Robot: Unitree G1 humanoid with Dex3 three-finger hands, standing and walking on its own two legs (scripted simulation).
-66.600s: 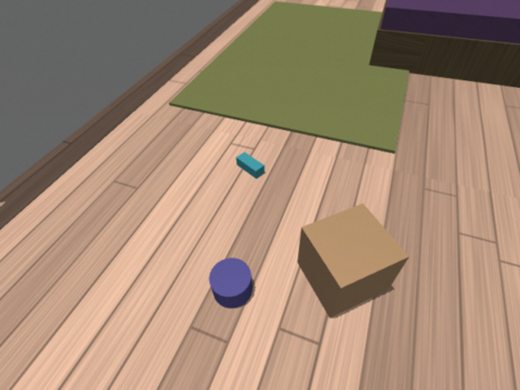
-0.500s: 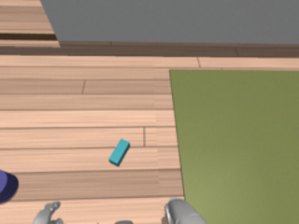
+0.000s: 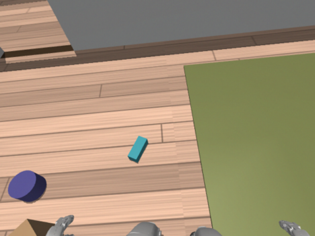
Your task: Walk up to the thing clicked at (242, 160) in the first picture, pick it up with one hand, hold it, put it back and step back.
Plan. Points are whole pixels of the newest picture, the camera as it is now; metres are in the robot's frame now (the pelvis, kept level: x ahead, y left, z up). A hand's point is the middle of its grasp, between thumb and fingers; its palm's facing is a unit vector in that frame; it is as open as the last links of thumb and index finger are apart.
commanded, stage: step back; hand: left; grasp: from above
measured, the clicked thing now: (138, 148) +0.67 +0.24 -0.74
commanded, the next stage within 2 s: none
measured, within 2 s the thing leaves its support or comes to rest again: neither
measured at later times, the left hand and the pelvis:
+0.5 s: hand out of the picture -0.08 +0.26 -0.16, palm faces -0.05 -0.91 -0.42, open 7.4 cm; pelvis -0.17 -0.02 -0.02, yaw -3 degrees
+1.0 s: hand out of the picture -0.22 +0.25 -0.15, palm faces +0.01 -0.92 -0.40, open 7.4 cm; pelvis -0.33 -0.03 -0.01, yaw +0 degrees
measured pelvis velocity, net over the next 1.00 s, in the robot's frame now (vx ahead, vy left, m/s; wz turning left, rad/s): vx -0.33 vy -0.03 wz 0.01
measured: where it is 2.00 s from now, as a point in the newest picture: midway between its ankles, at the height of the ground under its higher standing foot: outside the picture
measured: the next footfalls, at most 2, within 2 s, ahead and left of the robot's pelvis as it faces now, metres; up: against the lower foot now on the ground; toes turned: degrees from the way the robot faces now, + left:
left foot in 0.12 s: -0.02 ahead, +0.13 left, +0.00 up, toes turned +0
right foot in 0.48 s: -0.16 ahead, -0.14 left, +0.00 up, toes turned +0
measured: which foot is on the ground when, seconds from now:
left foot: up 0.00-0.10, down 0.12-0.50, up 0.52-0.78, down 0.80-1.00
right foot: down 0.00-0.14, up 0.16-0.46, down 0.48-0.82, up 0.84-1.00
